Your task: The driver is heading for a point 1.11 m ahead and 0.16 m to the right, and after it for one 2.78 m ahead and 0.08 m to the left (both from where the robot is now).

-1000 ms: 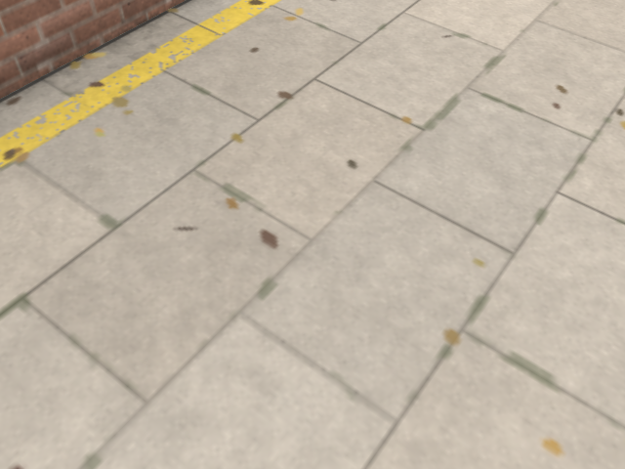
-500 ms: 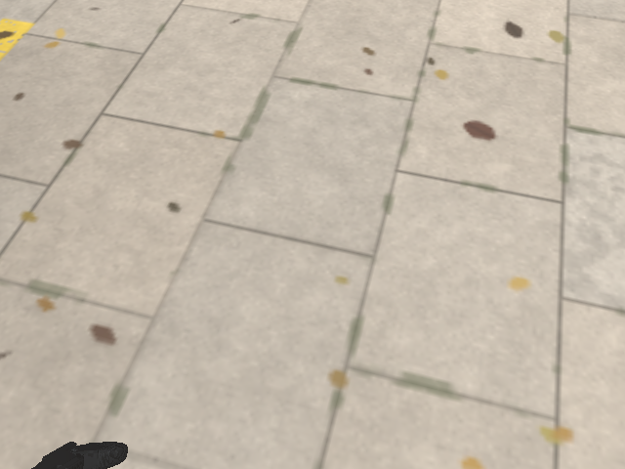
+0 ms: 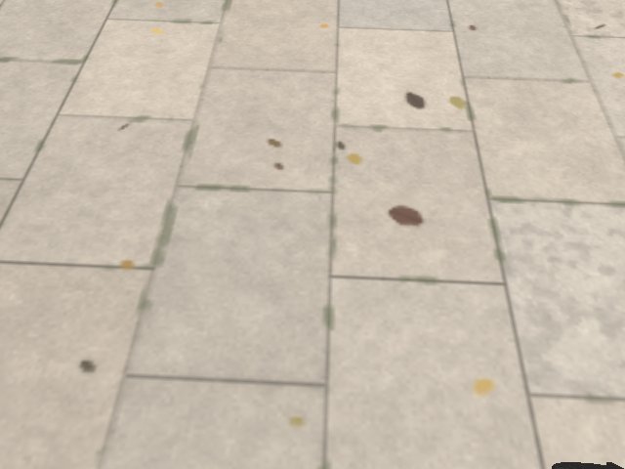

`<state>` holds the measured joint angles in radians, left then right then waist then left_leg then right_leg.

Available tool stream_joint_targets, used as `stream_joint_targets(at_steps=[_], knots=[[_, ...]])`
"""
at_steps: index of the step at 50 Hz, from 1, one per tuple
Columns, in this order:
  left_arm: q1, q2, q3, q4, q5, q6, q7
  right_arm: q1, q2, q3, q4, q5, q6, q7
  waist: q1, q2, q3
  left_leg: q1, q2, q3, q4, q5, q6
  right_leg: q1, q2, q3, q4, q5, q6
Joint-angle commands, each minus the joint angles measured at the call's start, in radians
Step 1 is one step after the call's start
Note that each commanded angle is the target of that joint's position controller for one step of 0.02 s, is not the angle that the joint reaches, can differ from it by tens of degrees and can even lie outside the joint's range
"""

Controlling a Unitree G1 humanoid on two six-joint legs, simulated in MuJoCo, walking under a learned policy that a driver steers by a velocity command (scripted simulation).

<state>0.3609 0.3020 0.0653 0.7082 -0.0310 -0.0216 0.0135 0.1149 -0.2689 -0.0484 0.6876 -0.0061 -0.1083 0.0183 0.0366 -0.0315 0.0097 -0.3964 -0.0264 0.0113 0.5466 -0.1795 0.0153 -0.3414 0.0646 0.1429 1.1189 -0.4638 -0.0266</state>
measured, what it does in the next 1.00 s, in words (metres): walks ahead: right foot, then left foot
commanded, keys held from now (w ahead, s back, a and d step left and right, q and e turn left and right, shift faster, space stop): w+e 0.48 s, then w+q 0.52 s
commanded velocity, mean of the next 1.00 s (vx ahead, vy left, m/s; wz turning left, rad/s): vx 0.50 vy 0.00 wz -0.23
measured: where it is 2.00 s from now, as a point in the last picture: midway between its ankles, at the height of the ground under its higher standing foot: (394, 254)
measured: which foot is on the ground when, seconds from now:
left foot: down 0.00-0.42, up 0.44-0.96, down 0.98-1.00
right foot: up 0.00-0.40, down 0.42-1.00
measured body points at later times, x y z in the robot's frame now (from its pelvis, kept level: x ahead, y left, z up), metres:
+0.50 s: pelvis +0.25 -0.08 -0.01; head +0.29 -0.10 +0.44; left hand +0.52 +0.11 -0.08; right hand +0.22 -0.37 -0.13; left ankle +0.13 +0.12 -0.64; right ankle +0.31 -0.17 -0.73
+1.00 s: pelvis +0.55 -0.13 -0.01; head +0.59 -0.14 +0.43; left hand +0.64 +0.15 -0.14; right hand +0.69 -0.41 -0.11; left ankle +0.68 -0.07 -0.73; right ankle +0.32 -0.18 -0.71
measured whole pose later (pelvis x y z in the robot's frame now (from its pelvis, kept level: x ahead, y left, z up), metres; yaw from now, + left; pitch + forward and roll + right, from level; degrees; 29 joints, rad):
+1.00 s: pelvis +0.55 -0.13 -0.01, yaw -10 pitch +3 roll -1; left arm 0.33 0.29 0.06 0.81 0.00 -0.04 0.03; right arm 0.11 -0.27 -0.04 0.69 0.01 -0.07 0.07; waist 0.03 0.01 0.02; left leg -0.54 -0.03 0.05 0.59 -0.12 0.09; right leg 0.03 0.00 -0.14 0.58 -0.46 -0.02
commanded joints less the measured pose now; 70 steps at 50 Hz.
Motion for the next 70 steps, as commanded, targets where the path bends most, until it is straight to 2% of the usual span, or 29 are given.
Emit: stream_joint_targets(at_steps=[1,5,12,16,19,21,22,23,24,25,26,27,28,33,38,43,47,48,49,50,51,52,53,54,55,59,63,67,70], knots=[[-0.082,0.123,0.035,-0.114,0.011,-0.013,-0.002,0.11,-0.106,-0.034,-0.016,-0.006,0.008,-0.011,-0.078,0.122,-0.015,0.35,0.319,-0.395,-0.302,-0.138,0.153,-0.41,-0.135,0.003,0.124,0.111,0.014],[-0.09,0.058,0.025,-0.123,0.005,0.006,-0.011,0.104,-0.115,-0.04,0.017,-0.001,-0.007,-0.013,-0.053,0.141,0.014,0.265,0.283,-0.188,-0.378,0.054,0.166,-0.37,-0.17,-0.034,0.037,0.194,0.025],[-0.256,0.024,0.008,-0.157,0.009,-0.009,-0.042,0.138,-0.173,-0.055,0.07,0.005,0.008,-0.022,-0.102,0.098,0.042,0.338,0.271,0.047,-0.391,0.232,0.143,-0.358,-0.166,-0.102,-0.312,0.477,0.027],[-0.35,0.023,0.005,-0.197,0.004,-0.01,-0.066,0.186,-0.21,-0.065,0.101,0.023,0.028,-0.023,-0.123,0.095,0.08,0.423,0.305,0.106,-0.372,0.279,0.123,-0.331,-0.149,-0.157,-0.444,0.437,-0.008],[-0.298,0.071,0.029,-0.203,0.013,-0.003,-0.071,0.178,-0.253,-0.079,0.104,0.04,0.046,-0.029,-0.062,0.132,0.023,0.484,0.312,0.164,-0.203,0.711,0.095,-0.188,-0.071,-0.231,-0.484,0.286,-0.068],[-0.016,0.16,0.083,-0.129,0.01,0.006,-0.056,0.165,-0.241,-0.073,0.097,0.044,0.057,-0.037,0.095,0.102,-0.129,0.355,0.259,0.215,0.177,0.811,0.047,0.218,0.01,-0.248,-0.572,0.338,-0.138],[0.108,0.246,0.107,-0.1,0.002,0.016,-0.033,0.203,-0.152,-0.041,0.074,-0.002,0.051,-0.035,0.109,-0.088,-0.216,0.058,0.197,0.21,0.51,0.224,0.002,0.527,-0.176,0.041,-0.572,0.373,-0.206],[0.054,0.321,0.103,-0.134,0.001,-0.002,-0.038,0.256,-0.065,-0.006,0.011,-0.015,0.02,-0.022,0.001,-0.253,-0.349,-0.303,-0.004,0.032,0.794,-0.447,-0.04,0.745,-0.384,0.637,-0.737,0.1,-0.399],[0.071,0.223,0.079,-0.138,0.005,-0.019,-0.046,0.119,-0.173,-0.028,0.0,0.029,-0.01,-0.011,0.089,-0.103,-0.34,-0.411,0.038,-0.107,0.854,-0.383,-0.025,0.726,-0.387,0.646,-0.829,0.038,-0.363],[0.033,0.171,0.06,-0.118,0.012,-0.032,-0.046,0.085,-0.185,-0.03,-0.008,0.055,-0.024,-0.004,0.069,-0.079,-0.202,-0.449,0.086,-0.083,0.803,-0.276,-0.004,0.607,-0.369,0.481,-0.835,0.126,-0.316],[-0.034,0.136,0.047,-0.122,0.013,-0.037,-0.045,0.093,-0.17,-0.025,0.013,0.041,-0.026,-0.011,0.024,0.005,-0.135,-0.387,0.137,-0.076,0.725,-0.192,-0.001,0.459,-0.329,0.352,-0.829,0.248,-0.276],[-0.098,0.103,0.035,-0.128,0.022,-0.039,-0.043,0.102,-0.169,-0.029,0.029,0.022,-0.02,-0.014,-0.011,0.005,-0.091,-0.319,0.17,-0.074,0.654,-0.14,-0.009,0.339,-0.294,0.255,-0.839,0.372,-0.252],[-0.129,0.08,0.024,-0.132,0.034,-0.043,-0.04,0.132,-0.168,-0.031,0.044,0.021,-0.006,-0.01,-0.041,-0.02,-0.082,-0.255,0.191,-0.079,0.634,-0.105,-0.013,0.266,-0.272,0.199,-0.864,0.445,-0.243],[-0.101,0.104,0.026,-0.064,0.041,-0.074,-0.027,0.099,-0.113,-0.02,0.051,0.019,0.041,-0.012,-0.041,-0.01,-0.009,-0.285,0.191,-0.066,0.481,0.079,-0.055,0.173,-0.248,0.005,-0.955,0.598,-0.228],[-0.077,0.113,0.022,-0.019,0.045,-0.08,-0.015,-0.019,-0.082,-0.009,0.024,0.03,0.029,0.008,0.016,-0.013,0.045,-0.264,0.131,-0.052,0.184,0.351,-0.036,0.21,-0.227,-0.138,-0.998,0.536,-0.158],[-0.02,0.124,0.029,0.042,0.032,-0.059,-0.01,-0.114,-0.065,0.001,-0.035,0.028,0.023,0.042,0.055,0.005,0.085,-0.35,0.098,-0.029,0.048,0.283,0.01,0.419,-0.296,-0.182,-0.941,0.646,-0.145],[-0.051,0.17,0.041,0.04,0.028,-0.026,0.013,-0.031,-0.111,-0.02,-0.058,0.02,0.031,0.058,-0.018,-0.059,-0.019,-0.195,0.0,0.079,0.047,0.055,0.08,0.51,-0.306,-0.229,-0.701,1.23,-0.1],[-0.064,0.178,0.041,0.036,0.029,-0.017,0.021,0.084,-0.151,-0.041,-0.038,0.02,0.034,0.052,-0.084,-0.063,-0.088,-0.04,-0.038,0.094,0.036,0.043,0.107,0.476,-0.288,-0.251,-0.539,1.327,-0.079],[-0.077,0.172,0.036,0.027,0.028,-0.017,0.028,0.238,-0.207,-0.068,-0.012,0.022,0.038,0.038,-0.17,-0.025,-0.169,0.229,-0.02,0.023,-0.014,0.119,0.152,0.318,-0.252,-0.275,-0.301,1.203,-0.042],[0.037,0.071,0.002,-0.01,0.055,-0.042,0.018,0.335,-0.321,-0.098,-0.007,0.021,0.042,0.023,-0.132,0.202,-0.315,0.657,0.241,-0.412,0.012,0.122,0.322,-0.098,-0.11,-0.271,0.103,0.555,0.026],[0.029,0.047,-0.019,-0.015,0.057,-0.079,-0.006,0.347,-0.275,-0.081,-0.012,0.03,0.037,0.023,-0.132,0.243,-0.447,0.843,0.366,-0.857,-0.172,-0.022,0.436,-0.347,0.04,-0.077,0.299,-0.113,0.045],[-0.083,0.125,0.002,-0.038,0.009,-0.106,-0.025,0.331,-0.212,-0.065,-0.013,0.023,0.039,0.017,-0.173,0.16,-0.345,0.79,0.332,-0.741,-0.216,-0.117,0.366,-0.45,-0.037,0.004,0.326,-0.052,0.019],[-0.156,0.124,-0.003,-0.068,-0.004,-0.12,-0.03,0.267,-0.187,-0.058,-0.024,0.022,0.04,0.012,-0.151,0.087,-0.209,0.634,0.297,-0.612,-0.235,-0.1,0.322,-0.467,-0.084,-0.017,0.247,0.034,0.004],[-0.181,0.115,-0.004,-0.072,0.016,-0.124,-0.025,0.2,-0.169,-0.05,-0.04,0.022,0.042,0.01,-0.106,0.01,-0.109,0.465,0.261,-0.52,-0.255,-0.004,0.301,-0.433,-0.118,-0.035,0.147,0.079,0.007],[-0.171,0.122,0.005,-0.07,0.036,-0.117,-0.019,0.156,-0.147,-0.042,-0.055,0.014,0.041,0.008,-0.067,0.017,-0.066,0.345,0.228,-0.455,-0.277,0.105,0.291,-0.361,-0.145,-0.039,0.073,0.113,0.017],[-0.13,0.082,-0.003,-0.067,0.052,-0.078,-0.008,0.122,-0.164,-0.046,-0.069,0.013,0.04,-0.009,-0.015,0.072,-0.032,0.135,0.161,-0.316,-0.32,0.307,0.292,-0.257,-0.152,-0.083,-0.109,0.186,0.086],[-0.287,0.038,-0.023,-0.098,0.047,-0.081,-0.011,0.171,-0.192,-0.057,-0.047,0.028,0.054,-0.029,-0.078,0.105,-0.022,0.067,0.086,-0.239,-0.294,0.208,0.221,-0.163,-0.096,-0.103,-0.433,0.479,0.113],[-0.363,0.075,-0.01,-0.117,0.025,-0.096,-0.025,0.234,-0.19,-0.059,-0.025,0.036,0.07,-0.034,-0.107,0.129,-0.034,0.158,0.122,-0.347,-0.226,0.076,0.19,-0.116,-0.061,-0.067,-0.589,0.519,0.1],[-0.301,0.114,0.013,-0.103,0.02,-0.109,-0.03,0.215,-0.181,-0.059,-0.03,0.03,0.076,-0.037,-0.056,0.164,-0.039,0.216,0.15,-0.433,-0.13,0.053,0.158,-0.031,-0.064,-0.056,-0.644,0.42,0.051]])
Velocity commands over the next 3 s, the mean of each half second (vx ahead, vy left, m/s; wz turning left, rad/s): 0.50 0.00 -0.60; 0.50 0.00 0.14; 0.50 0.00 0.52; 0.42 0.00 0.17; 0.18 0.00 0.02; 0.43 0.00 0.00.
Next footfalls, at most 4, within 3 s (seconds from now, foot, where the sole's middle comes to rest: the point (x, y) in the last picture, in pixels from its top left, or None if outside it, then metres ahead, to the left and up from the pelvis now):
0.42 right None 0.35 -0.19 -0.76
0.98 left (367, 367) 0.72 -0.08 -0.76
1.44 right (452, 281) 0.98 -0.30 -0.76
1.90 left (339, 216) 1.19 -0.01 -0.76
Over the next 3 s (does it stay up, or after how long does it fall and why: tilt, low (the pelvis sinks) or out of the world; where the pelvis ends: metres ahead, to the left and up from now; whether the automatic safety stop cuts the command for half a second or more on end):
stays up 1.41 -0.14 0.00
